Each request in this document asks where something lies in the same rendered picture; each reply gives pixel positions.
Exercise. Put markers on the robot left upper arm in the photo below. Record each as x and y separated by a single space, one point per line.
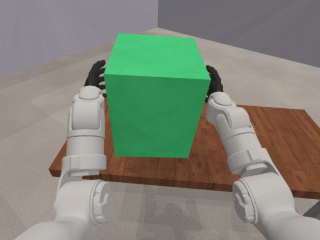
81 207

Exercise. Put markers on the carton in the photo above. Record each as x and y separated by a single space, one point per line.
156 88

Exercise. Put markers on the robot right upper arm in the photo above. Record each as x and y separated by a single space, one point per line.
265 201

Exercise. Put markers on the table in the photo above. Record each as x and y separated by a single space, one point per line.
290 136

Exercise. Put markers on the left robot forearm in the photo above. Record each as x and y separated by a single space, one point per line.
85 137

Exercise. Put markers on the right robot forearm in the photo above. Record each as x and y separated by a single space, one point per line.
246 156

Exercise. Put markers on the robot right hand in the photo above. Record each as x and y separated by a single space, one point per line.
215 83

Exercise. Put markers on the robot left hand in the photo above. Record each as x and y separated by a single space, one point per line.
93 78

